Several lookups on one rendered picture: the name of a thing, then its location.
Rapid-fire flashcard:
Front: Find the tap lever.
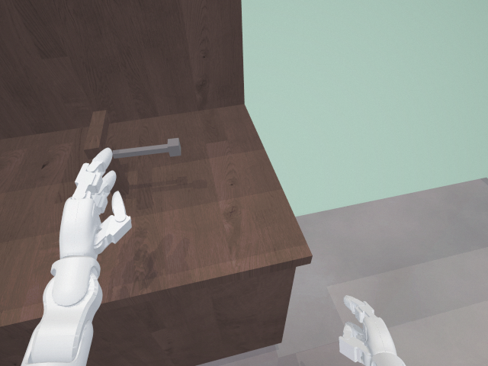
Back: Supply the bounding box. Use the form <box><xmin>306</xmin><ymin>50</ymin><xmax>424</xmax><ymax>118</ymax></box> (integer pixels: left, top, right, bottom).
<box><xmin>112</xmin><ymin>138</ymin><xmax>181</xmax><ymax>159</ymax></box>

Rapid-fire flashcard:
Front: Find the robot right hand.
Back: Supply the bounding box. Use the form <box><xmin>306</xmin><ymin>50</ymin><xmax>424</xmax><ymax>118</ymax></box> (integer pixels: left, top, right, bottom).
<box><xmin>339</xmin><ymin>295</ymin><xmax>397</xmax><ymax>366</ymax></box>

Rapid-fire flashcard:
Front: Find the left robot forearm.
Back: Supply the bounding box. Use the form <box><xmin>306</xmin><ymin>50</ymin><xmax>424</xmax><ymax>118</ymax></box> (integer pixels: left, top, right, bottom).
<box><xmin>21</xmin><ymin>255</ymin><xmax>102</xmax><ymax>366</ymax></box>

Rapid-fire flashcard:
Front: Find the robot left hand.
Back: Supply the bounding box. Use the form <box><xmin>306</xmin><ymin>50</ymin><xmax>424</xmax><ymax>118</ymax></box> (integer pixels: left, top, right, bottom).
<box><xmin>59</xmin><ymin>148</ymin><xmax>132</xmax><ymax>260</ymax></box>

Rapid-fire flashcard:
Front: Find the counter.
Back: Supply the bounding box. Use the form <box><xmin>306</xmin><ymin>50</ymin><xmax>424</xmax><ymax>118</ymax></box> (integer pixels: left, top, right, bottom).
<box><xmin>0</xmin><ymin>0</ymin><xmax>313</xmax><ymax>366</ymax></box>

